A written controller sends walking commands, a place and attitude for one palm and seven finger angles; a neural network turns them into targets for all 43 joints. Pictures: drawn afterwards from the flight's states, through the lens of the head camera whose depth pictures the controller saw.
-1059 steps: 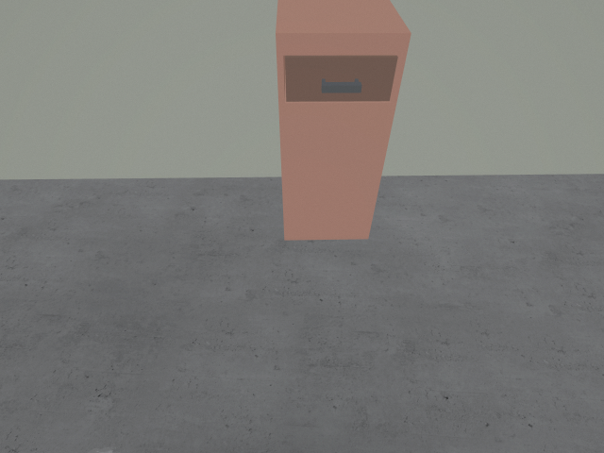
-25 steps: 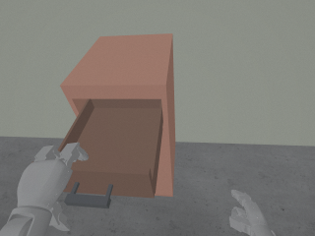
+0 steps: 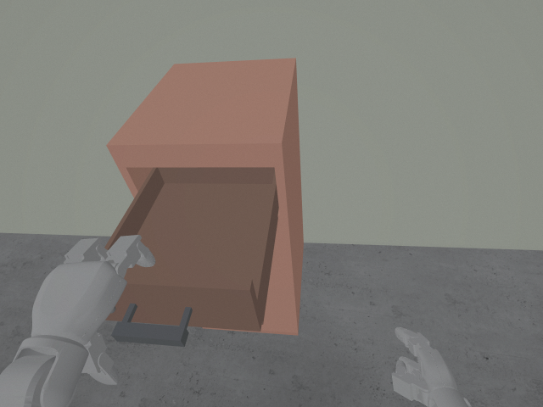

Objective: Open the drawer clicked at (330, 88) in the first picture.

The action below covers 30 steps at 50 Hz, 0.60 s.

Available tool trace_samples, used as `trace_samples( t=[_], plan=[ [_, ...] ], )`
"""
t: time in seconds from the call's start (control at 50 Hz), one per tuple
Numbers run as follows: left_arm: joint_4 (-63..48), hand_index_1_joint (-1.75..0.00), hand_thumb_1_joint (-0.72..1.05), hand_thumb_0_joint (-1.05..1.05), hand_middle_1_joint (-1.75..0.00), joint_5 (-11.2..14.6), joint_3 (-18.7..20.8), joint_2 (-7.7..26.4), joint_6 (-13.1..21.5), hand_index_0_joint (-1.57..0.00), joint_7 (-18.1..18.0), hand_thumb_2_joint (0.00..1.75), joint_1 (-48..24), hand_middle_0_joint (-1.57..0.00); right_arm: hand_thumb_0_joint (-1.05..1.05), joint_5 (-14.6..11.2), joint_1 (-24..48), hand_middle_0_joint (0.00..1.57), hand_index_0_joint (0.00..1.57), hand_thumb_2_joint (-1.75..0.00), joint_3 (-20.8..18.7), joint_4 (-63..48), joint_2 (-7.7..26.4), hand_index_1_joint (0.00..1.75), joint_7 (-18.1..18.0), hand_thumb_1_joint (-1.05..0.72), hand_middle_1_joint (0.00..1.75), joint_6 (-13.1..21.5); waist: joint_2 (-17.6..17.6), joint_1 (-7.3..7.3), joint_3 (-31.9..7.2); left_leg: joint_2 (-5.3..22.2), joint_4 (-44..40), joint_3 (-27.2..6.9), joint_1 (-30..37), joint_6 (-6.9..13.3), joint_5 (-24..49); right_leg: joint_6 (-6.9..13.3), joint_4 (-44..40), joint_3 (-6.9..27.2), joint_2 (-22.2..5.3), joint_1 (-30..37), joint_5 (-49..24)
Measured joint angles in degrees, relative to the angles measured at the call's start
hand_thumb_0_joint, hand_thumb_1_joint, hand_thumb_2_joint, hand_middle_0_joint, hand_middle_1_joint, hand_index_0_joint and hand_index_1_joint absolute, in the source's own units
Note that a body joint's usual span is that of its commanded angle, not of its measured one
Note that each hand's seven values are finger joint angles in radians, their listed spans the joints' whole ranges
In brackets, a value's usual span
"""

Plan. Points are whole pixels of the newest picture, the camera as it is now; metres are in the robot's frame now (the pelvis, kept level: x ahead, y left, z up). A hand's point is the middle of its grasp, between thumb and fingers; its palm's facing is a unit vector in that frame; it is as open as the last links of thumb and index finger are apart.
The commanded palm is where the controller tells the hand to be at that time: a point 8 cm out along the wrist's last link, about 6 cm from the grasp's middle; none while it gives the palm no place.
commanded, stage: draw the hand back to the body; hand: left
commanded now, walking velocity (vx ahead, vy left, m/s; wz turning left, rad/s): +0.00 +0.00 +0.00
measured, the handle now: (155, 322) +0.24 +0.25 -0.03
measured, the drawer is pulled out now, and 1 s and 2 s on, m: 0.29 0.29 0.29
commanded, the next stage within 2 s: step back with the hand held close in 1.38 s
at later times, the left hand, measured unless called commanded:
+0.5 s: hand (127, 290) +0.20 +0.22 +0.14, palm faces +0.25 -0.74 -0.62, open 13.7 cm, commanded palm +0.16 +0.26 +0.18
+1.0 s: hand (116, 269) +0.22 +0.23 +0.16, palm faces +0.37 -0.84 -0.41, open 10.2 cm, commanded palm +0.17 +0.28 +0.18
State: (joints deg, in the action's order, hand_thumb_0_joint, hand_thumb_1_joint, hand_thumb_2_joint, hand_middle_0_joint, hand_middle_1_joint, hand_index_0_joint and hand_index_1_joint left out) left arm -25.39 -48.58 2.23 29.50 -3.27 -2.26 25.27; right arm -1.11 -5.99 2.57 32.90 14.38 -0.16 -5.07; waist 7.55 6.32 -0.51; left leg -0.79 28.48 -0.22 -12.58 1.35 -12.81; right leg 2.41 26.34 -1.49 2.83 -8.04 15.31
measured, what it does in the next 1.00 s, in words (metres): stands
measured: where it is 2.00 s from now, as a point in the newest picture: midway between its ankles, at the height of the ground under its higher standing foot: outside the picture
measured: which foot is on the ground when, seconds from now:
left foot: down 0.00-1.00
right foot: down 0.00-1.00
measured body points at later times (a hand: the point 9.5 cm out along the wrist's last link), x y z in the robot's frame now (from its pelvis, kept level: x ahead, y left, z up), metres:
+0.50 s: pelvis +0.02 +0.00 +0.00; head +0.02 -0.04 +0.45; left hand +0.18 +0.25 +0.17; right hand +0.24 -0.21 -0.08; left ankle +0.03 +0.10 -0.74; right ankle -0.01 -0.09 -0.74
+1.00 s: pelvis +0.04 +0.00 +0.01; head +0.03 -0.03 +0.45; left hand +0.19 +0.27 +0.18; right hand +0.23 -0.23 -0.08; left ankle +0.03 +0.10 -0.74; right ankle -0.01 -0.09 -0.74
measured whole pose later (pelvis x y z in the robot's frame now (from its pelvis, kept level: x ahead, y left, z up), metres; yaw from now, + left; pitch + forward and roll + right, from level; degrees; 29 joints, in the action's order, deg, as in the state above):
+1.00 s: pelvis +0.04 +0.00 +0.01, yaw +0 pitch -3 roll +0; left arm -26.6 4.2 15.4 19.0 5.9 -5.7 31.8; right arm -0.7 -10.1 0.1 35.5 13.0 -3.8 5.3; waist 3.9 2.8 0.4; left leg -1.3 23.7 -0.6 -7.3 1.0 -13.7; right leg 2.5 21.0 -1.6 2.5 -2.3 15.9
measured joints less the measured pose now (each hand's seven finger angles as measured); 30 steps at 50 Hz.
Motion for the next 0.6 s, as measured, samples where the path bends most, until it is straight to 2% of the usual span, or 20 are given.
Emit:
trace_samples(
  t=[0.28, 0.4, 0.44, 0.46, 0.48, 0.5, 0.52, 0.56, 0.6],
  plan=[
    [-0.3, -1.20, -0.50, 0.00, -1.20, 2.4, 4.2, 2.2, 3.7, -0.32, -0.3, 0.30, 3.0, -0.32, 0.01, 0.1, -1.3, 0.20, 0.20, -0.90, -1.6, -0.3, 1.5, 0.30, -1.1, -0.90, 0.30, 1.4, -0.3, -0.25, -0.1, 0.3, 1.2, -0.5, -1.6, -0.4, -1.0, 0.4, 0.7, -0.5, 0.4, -1.3, 0.8],
    [-1.2, -1.20, -0.50, 0.00, -1.20, 2.6, 5.0, 2.4, 4.0, -0.32, -1.0, 0.30, 4.1, -0.32, 0.01, 0.2, -1.2, 0.19, 0.20, -0.90, -1.9, -0.9, 1.5, 0.30, -1.0, -0.90, 0.30, 1.3, -0.4, -0.06, -0.6, 0.1, 2.0, -0.5, -2.4, -0.2, -1.8, 0.2, 1.4, -0.5, 0.2, -2.0, 1.6],
    [-1.0, -1.20, -0.49, 0.00, -1.20, 21.7, 6.8, -1.3, 5.8, -0.32, -1.1, 0.30, 4.2, -0.31, 0.01, 0.1, -0.9, 0.19, 0.20, -0.90, -2.0, -1.2, 0.8, 0.30, -1.6, -0.90, 0.30, 3.5, -0.4, -1.07, 1.2, -0.1, 1.7, -0.6, -0.9, -0.1, -1.9, 0.1, 1.1, -0.6, 0.0, -0.4, 1.8],
    [-0.7, -1.20, -0.49, 0.00, -1.20, 29.6, 7.6, -3.9, 6.8, -0.32, -1.4, 0.30, 4.4, -0.31, 0.01, 0.2, -1.1, 0.19, 0.20, -0.90, -1.7, -1.2, 0.2, 0.30, -2.1, -0.90, 0.30, 5.1, -0.7, -1.54, 1.9, -0.2, 1.3, -0.5, 0.0, 0.0, -1.9, 0.1, 0.9, -0.4, -0.1, 0.3, 1.8],
    [-0.7, -1.19, -0.48, 0.00, -1.19, 35.7, 8.1, -6.2, 7.6, -0.32, -1.8, 0.31, 4.5, -0.31, 0.01, 0.2, -1.5, 0.19, 0.20, -0.90, -1.4, -1.3, -0.5, 0.30, -2.7, -0.90, 0.30, 6.6, -1.2, -1.94, 2.2, -0.3, 0.7, -0.4, 0.9, 0.0, -1.9, 0.1, 0.6, -0.3, -0.2, 1.1, 1.9],
    [-0.8, -1.18, -0.46, 0.00, -1.18, 40.1, 8.5, -8.0, 8.3, -0.32, -2.1, 0.31, 4.6, -0.31, 0.01, 0.3, -2.0, 0.20, 0.20, -0.90, -1.1, -1.2, -1.2, 0.30, -3.2, -0.90, 0.30, 8.0, -1.9, -2.22, 2.4, -0.3, 0.1, -0.3, 1.6, -0.1, -1.8, 0.1, 0.2, -0.3, -0.3, 1.7, 1.9],
    [-1.1, -1.17, -0.45, 0.00, -1.17, 43.4, 8.8, -9.4, 8.8, -0.32, -2.5, 0.32, 4.6, -0.31, 0.01, 0.5, -2.7, 0.20, 0.20, -0.90, -0.8, -1.0, -1.9, 0.30, -3.6, -0.90, 0.30, 9.1, -2.6, -2.40, 2.3, -0.4, -0.4, -0.4, 2.3, -0.1, -1.7, 0.1, -0.3, -0.2, -0.3, 2.4, 1.9],
    [-1.7, -1.15, -0.41, 0.00, -1.15, 47.3, 9.3, -11.0, 9.7, -0.31, -3.3, 0.33, 4.4, -0.31, 0.01, 0.8, -3.8, 0.20, 0.20, -0.90, -0.2, -0.3, -2.8, 0.30, -4.1, -0.90, 0.30, 10.9, -3.7, -2.65, 2.1, -0.3, -1.2, -0.4, 3.4, -0.3, -1.7, 0.2, -1.4, -0.3, -0.2, 3.6, 1.8],
    [-2.0, -1.12, -0.37, 0.00, -1.12, 49.5, 10.0, -11.7, 10.3, -0.31, -3.8, 0.35, 4.1, -0.31, 0.01, 1.0, -4.5, 0.20, 0.20, -0.90, 0.1, 0.5, -3.3, 0.30, -4.0, -0.90, 0.30, 11.9, -4.4, -2.90, 1.9, -0.3, -1.9, -0.5, 4.3, -0.4, -1.7, 0.3, -2.3, -0.3, -0.2, 4.6, 1.6]
  ],
)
